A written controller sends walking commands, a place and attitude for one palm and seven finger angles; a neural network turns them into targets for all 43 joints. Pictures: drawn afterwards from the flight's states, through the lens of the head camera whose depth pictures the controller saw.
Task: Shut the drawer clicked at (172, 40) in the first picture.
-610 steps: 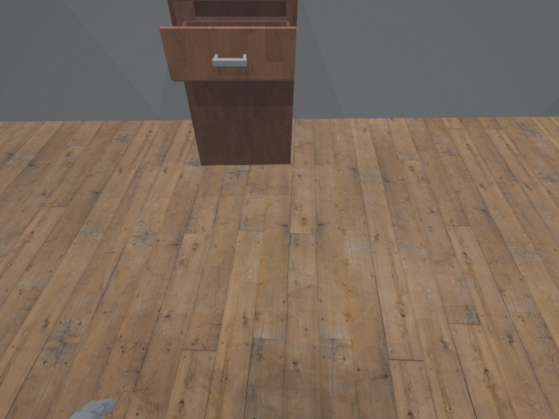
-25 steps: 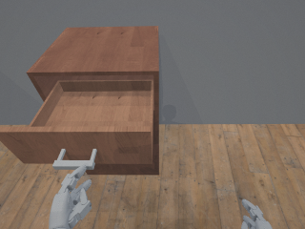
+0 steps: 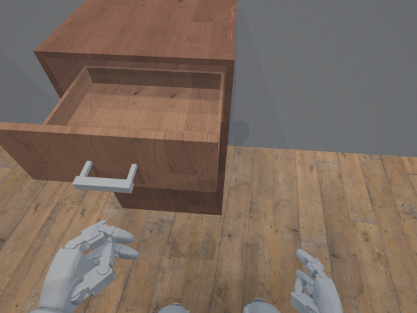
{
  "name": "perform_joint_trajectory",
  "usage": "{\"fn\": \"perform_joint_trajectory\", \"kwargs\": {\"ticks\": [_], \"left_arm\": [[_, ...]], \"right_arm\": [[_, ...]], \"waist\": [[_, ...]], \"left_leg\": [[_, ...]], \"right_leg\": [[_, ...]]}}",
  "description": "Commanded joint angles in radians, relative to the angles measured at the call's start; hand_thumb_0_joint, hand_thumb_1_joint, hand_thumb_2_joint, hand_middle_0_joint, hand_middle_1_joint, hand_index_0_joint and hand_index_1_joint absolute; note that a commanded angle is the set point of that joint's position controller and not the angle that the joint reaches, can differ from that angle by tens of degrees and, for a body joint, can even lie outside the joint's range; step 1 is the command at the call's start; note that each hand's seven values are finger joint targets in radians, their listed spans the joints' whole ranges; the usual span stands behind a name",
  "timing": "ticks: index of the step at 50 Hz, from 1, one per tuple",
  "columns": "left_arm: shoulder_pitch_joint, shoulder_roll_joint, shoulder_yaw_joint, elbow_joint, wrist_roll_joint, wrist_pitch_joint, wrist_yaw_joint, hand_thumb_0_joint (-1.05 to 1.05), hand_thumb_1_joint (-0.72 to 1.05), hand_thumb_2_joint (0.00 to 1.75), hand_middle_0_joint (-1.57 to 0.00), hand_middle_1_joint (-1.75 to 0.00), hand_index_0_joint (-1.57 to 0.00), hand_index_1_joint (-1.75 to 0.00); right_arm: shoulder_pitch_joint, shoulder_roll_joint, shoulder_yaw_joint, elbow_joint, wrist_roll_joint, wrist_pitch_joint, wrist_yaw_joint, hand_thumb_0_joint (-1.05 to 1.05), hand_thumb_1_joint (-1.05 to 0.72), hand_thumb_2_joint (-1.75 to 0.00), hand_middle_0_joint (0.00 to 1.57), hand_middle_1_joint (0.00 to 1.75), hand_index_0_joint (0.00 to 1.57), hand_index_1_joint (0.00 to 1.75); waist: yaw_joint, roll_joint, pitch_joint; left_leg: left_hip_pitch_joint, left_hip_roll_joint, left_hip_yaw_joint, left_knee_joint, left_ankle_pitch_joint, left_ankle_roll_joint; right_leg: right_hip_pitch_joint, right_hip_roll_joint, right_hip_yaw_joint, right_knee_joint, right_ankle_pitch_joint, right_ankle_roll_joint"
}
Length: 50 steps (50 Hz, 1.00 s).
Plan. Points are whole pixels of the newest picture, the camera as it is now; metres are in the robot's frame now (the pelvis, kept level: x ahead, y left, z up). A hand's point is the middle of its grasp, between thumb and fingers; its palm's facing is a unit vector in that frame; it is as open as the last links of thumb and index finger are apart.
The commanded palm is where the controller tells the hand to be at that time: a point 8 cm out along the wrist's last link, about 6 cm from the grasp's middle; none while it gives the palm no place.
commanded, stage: raise the hand and make a fist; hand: left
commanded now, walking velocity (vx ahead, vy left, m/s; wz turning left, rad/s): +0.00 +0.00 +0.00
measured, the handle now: (107, 176) +0.37 +0.24 +0.03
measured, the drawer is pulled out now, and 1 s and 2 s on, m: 0.25 0.25 0.25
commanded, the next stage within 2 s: bring the fist close to the handle in 1.14 s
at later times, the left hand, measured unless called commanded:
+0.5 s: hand (74, 264) +0.18 +0.20 +0.11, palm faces +0.04 -1.00 -0.08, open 3.1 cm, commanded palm +0.12 +0.26 +0.11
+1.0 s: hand (65, 268) +0.17 +0.21 +0.12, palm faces +0.02 -0.99 -0.10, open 3.3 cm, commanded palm +0.11 +0.27 +0.13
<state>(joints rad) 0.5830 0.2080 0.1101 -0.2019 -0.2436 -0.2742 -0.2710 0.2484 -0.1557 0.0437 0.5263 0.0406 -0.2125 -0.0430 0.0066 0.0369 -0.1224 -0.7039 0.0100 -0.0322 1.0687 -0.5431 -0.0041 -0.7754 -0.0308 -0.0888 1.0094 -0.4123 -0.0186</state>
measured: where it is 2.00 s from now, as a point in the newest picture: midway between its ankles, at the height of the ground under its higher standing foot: outside the picture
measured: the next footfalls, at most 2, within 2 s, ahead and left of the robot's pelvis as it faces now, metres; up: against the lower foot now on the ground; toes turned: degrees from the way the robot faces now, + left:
none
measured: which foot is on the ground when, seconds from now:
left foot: down 0.00-1.00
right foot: down 0.00-1.00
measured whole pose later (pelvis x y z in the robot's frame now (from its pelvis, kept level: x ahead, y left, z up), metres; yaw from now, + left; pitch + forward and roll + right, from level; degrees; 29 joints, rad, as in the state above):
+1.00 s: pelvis +0.03 +0.01 +0.03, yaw +0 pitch +4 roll -2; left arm 0.72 0.26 0.20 -0.35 -0.28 -0.21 -0.27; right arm 0.26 -0.22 0.03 0.56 0.06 -0.35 -0.05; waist 0.03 0.04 -0.12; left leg -0.45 0.01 -0.03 0.88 -0.51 0.01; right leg -0.51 -0.02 -0.08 0.81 -0.37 0.00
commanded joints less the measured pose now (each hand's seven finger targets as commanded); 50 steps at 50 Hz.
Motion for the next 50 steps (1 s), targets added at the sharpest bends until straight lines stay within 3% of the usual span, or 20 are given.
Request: {"fn": "perform_joint_trajectory", "kwargs": {"ticks": [1,4,6,8,10,13,15,16,23,27,33,36,39,45,50], "left_arm": [[0.126,0.095,0.139,-0.238,-0.033,-0.084,0.069,0.0,0.9,0.9,-0.98,-1.14,-0.98,-1.14],[0.134,0.099,0.118,-0.272,-0.024,-0.137,0.071,0.0,0.9,0.9,-1.04,-1.21,-1.04,-1.21],[0.114,0.089,0.078,-0.283,-0.021,-0.163,0.055,0.0,0.9,0.9,-1.08,-1.25,-1.08,-1.25],[0.1,0.085,0.058,-0.294,-0.027,-0.182,0.033,0.0,0.9,0.9,-1.12,-1.3,-1.12,-1.3],[0.09,0.107,0.07,-0.289,-0.029,-0.181,0.029,0.0,0.9,0.9,-1.16,-1.34,-1.16,-1.34],[0.111,0.133,0.113,-0.295,-0.029,-0.159,0.036,0.0,0.9,0.9,-1.22,-1.4,-1.22,-1.4],[0.121,0.154,0.144,-0.312,-0.023,-0.137,0.057,0.0,0.9,0.9,-1.26,-1.45,-1.26,-1.45],[0.153,0.122,0.123,-0.318,-0.024,-0.122,0.06,0.0,0.9,0.9,-1.28,-1.47,-1.28,-1.47],[0.215,0.104,0.101,-0.359,-0.022,-0.048,0.059,0.0,0.9,0.9,-1.4,-1.6,-1.4,-1.6],[0.178,0.122,0.108,-0.366,-0.02,-0.029,0.045,0.0,0.9,0.9,-1.4,-1.6,-1.4,-1.6],[0.161,0.156,0.166,-0.4,-0.044,-0.041,0.035,0.0,0.9,0.9,-1.4,-1.6,-1.4,-1.6],[0.129,0.14,0.149,-0.412,-0.058,-0.042,0.019,0.0,0.9,0.9,-1.4,-1.6,-1.4,-1.6],[0.131,0.132,0.138,-0.359,-0.063,-0.023,-0.001,0.0,0.9,0.9,-1.4,-1.6,-1.4,-1.6],[0.167,0.159,0.173,-0.343,-0.053,0.011,-0.001,0.0,0.9,0.9,-1.4,-1.6,-1.4,-1.6],[0.19,0.182,0.228,-0.361,-0.065,-0.024,0.022,0.0,0.9,0.9,-1.4,-1.6,-1.4,-1.6]], "right_arm": [[-0.136,-0.145,-0.091,-0.193,0.002,-0.07,-0.021,0.0,-0.9,-0.9,0.2,0.3,0.2,0.3],[-0.115,-0.154,-0.096,-0.182,-0.001,-0.091,-0.013,0.0,-0.9,-0.9,0.2,0.3,0.2,0.3],[-0.103,-0.168,-0.093,-0.179,-0.001,-0.106,-0.011,0.0,-0.9,-0.9,0.2,0.3,0.2,0.3],[-0.093,-0.178,-0.094,-0.177,0.004,-0.127,-0.011,0.0,-0.9,-0.9,0.2,0.3,0.2,0.3],[-0.096,-0.187,-0.093,-0.173,0.006,-0.136,-0.015,0.0,-0.9,-0.9,0.2,0.3,0.2,0.3],[-0.079,-0.187,-0.098,-0.179,0.01,-0.137,-0.02,0.0,-0.9,-0.9,0.2,0.3,0.2,0.3],[-0.09,-0.184,-0.098,-0.177,0.01,-0.131,-0.02,0.0,-0.9,-0.9,0.2,0.3,0.2,0.3],[-0.082,-0.173,-0.094,-0.184,0.011,-0.128,-0.016,0.0,-0.9,-0.9,0.2,0.3,0.2,0.3],[-0.098,-0.164,-0.086,-0.194,0.013,-0.121,-0.001,0.0,-0.9,-0.9,0.2,0.3,0.2,0.3],[-0.104,-0.168,-0.072,-0.192,0.016,-0.121,-0.006,0.0,-0.9,-0.9,0.2,0.3,0.2,0.3],[-0.097,-0.163,-0.062,-0.181,0.019,-0.146,-0.017,0.0,-0.9,-0.9,0.2,0.3,0.2,0.3],[-0.098,-0.167,-0.055,-0.169,0.021,-0.167,-0.02,0.0,-0.9,-0.9,0.2,0.3,0.2,0.3],[-0.101,-0.174,-0.053,-0.154,0.022,-0.186,-0.023,0.0,-0.9,-0.9,0.2,0.3,0.2,0.3],[-0.124,-0.17,-0.056,-0.154,0.023,-0.199,-0.023,0.0,-0.9,-0.9,0.2,0.3,0.2,0.3],[-0.129,-0.16,-0.06,-0.147,0.022,-0.199,-0.022,0.0,-0.9,-0.9,0.2,0.3,0.2,0.3]], "waist": [[0.042,-0.054,-0.131],[0.021,-0.026,-0.118],[-0.006,-0.038,-0.097],[-0.014,0.001,-0.086],[-0.018,0.001,-0.071],[0.0,0.001,-0.108],[0.018,0.037,-0.118],[0.022,0.058,-0.124],[0.027,0.019,-0.08],[0.017,0.022,-0.016],[0.029,0.019,-0.049],[0.023,0.05,-0.053],[0.021,0.021,-0.024],[0.047,0.01,-0.021],[0.059,0.01,-0.022]], "left_leg": [[-0.034,-0.023,0.003,-0.203,0.239,0.021],[-0.022,-0.021,0.003,-0.202,0.229,0.022],[-0.015,-0.019,-0.003,-0.2,0.2,0.026],[-0.001,-0.02,-0.007,-0.205,0.179,0.025],[0.006,-0.017,-0.015,-0.212,0.163,0.026],[0.036,-0.014,-0.018,-0.238,0.189,0.022],[0.061,-0.014,-0.017,-0.253,0.229,0.018],[0.082,-0.014,-0.011,-0.261,0.266,0.016],[0.134,-0.001,-0.014,-0.293,0.399,-0.003],[0.135,0.0,-0.02,-0.318,0.337,-0.006],[0.174,-0.001,-0.023,-0.33,0.346,-0.011],[0.204,-0.004,-0.025,-0.338,0.364,-0.015],[0.194,-0.005,-0.028,-0.345,0.353,-0.014],[0.189,-0.011,-0.019,-0.366,0.351,-0.012],[0.18,-0.014,-0.005,-0.364,0.35,-0.011]], "right_leg": [[0.282,0.007,0.058,-0.189,0.045,-0.003],[0.248,0.008,0.055,-0.192,0.025,-0.002],[0.217,0.01,0.059,-0.207,-0.018,-0.001],[0.199,0.008,0.062,-0.216,-0.047,-0.003],[0.193,0.013,0.056,-0.22,-0.065,-0.006],[0.224,0.018,0.037,-0.213,-0.02,-0.006],[0.254,0.021,0.023,-0.204,0.034,-0.011],[0.267,0.022,0.013,-0.2,0.081,-0.011],[0.306,0.034,-0.015,-0.208,0.219,-0.008],[0.296,0.04,-0.013,-0.233,0.171,-0.011],[0.332,0.041,-0.009,-0.254,0.183,-0.012],[0.34,0.04,-0.01,-0.264,0.201,-0.011],[0.35,0.038,-0.006,-0.28,0.203,-0.01],[0.39,0.034,0.0,-0.296,0.202,-0.014],[0.407,0.037,0.011,-0.307,0.2,-0.018]]}}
